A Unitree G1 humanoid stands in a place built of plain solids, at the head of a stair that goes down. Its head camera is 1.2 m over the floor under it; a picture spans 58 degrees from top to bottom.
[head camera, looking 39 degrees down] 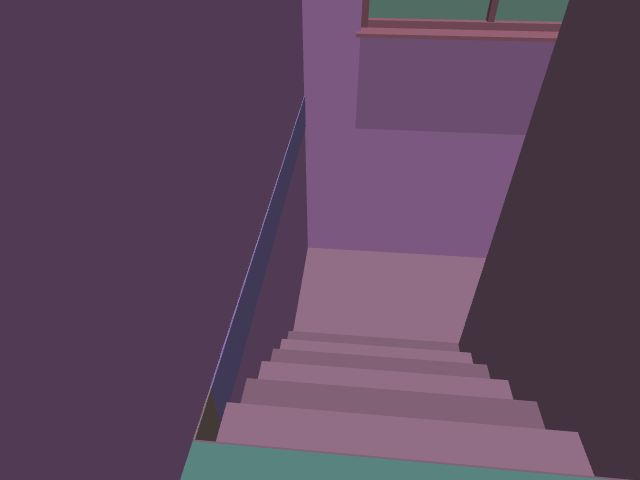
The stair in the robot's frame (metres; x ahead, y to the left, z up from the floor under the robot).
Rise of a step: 0.21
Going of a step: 0.24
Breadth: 1.25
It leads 5 degrees to the right of straight ahead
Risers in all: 7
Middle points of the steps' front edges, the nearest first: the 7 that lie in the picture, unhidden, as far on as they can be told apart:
0.54 -0.22 0.00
0.78 -0.24 -0.21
1.02 -0.26 -0.42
1.25 -0.28 -0.63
1.49 -0.30 -0.85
1.73 -0.33 -1.06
1.96 -0.35 -1.27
